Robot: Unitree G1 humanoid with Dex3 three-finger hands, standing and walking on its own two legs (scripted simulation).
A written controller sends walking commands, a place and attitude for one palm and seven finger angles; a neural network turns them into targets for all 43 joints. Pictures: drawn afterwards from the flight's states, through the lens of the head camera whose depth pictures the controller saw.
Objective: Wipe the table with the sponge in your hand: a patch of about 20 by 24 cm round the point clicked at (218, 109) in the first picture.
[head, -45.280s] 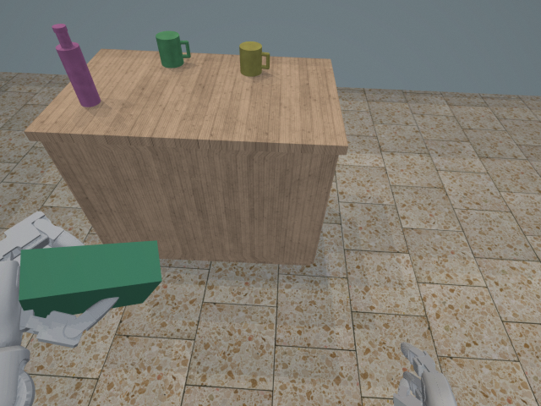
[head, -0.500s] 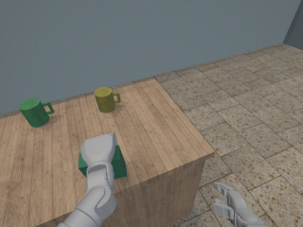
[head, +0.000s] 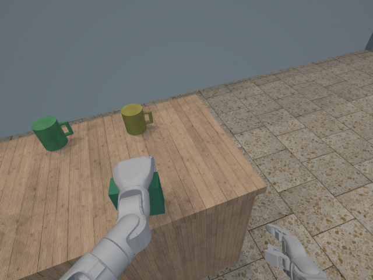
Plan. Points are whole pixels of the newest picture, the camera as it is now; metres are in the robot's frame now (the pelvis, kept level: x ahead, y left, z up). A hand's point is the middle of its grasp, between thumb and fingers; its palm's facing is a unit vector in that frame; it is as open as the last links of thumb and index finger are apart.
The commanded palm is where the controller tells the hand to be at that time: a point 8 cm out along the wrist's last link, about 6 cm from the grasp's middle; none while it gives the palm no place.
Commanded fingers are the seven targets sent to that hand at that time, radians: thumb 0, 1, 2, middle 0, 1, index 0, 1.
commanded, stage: slide across to the third lane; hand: left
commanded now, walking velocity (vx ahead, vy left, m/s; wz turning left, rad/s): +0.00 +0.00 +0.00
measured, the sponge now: (140, 200) +0.31 +0.17 -0.01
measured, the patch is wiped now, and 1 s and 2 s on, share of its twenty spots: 0.85 0.85 0.90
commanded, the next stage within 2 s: wipe forward along the third lane in 0.36 s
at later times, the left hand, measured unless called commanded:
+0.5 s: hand (161, 184) +0.32 +0.11 +0.04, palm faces -0.01 -0.08 -1.00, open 8.8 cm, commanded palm +0.30 +0.09 +0.09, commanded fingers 0.00 0.10 1.30 -1.20 -1.60 -1.20 -1.60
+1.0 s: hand (163, 174) +0.36 +0.11 +0.04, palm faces -0.08 -0.05 -1.00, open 9.1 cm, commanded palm +0.34 +0.12 +0.07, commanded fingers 0.00 0.10 1.30 -1.20 -1.60 -1.20 -1.60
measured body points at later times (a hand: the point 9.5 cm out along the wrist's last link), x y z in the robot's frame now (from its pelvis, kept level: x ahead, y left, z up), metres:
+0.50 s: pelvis -0.01 -0.02 +0.00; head -0.04 -0.05 +0.45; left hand +0.32 +0.11 +0.09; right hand +0.21 -0.23 -0.09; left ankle -0.01 +0.09 -0.73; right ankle +0.00 -0.07 -0.73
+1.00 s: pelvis -0.03 -0.04 +0.00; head -0.04 -0.07 +0.45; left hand +0.36 +0.11 +0.09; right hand +0.14 -0.27 -0.12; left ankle -0.01 +0.09 -0.73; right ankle +0.00 -0.07 -0.73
